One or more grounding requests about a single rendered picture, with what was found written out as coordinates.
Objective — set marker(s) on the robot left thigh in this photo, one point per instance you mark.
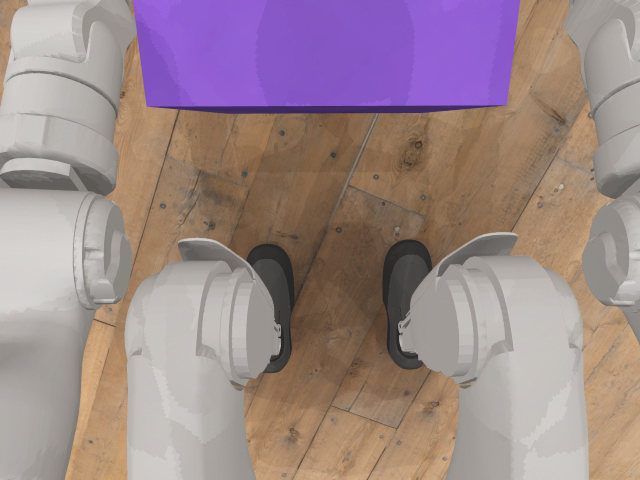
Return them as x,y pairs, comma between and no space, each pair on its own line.
205,330

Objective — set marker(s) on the robot right upper arm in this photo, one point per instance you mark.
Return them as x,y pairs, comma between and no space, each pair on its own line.
611,258

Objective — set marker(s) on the robot right forearm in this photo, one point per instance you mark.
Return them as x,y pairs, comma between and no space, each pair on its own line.
607,34

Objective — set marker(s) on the carton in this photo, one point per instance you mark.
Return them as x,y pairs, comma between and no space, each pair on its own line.
326,56

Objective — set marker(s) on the robot thigh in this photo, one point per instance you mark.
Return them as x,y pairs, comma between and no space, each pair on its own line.
497,322
205,330

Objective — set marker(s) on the robot left forearm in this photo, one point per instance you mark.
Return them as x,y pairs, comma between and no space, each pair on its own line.
61,95

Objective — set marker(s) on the robot right thigh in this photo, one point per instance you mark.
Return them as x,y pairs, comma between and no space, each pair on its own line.
497,322

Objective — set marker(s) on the robot left upper arm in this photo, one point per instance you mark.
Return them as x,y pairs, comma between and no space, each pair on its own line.
63,254

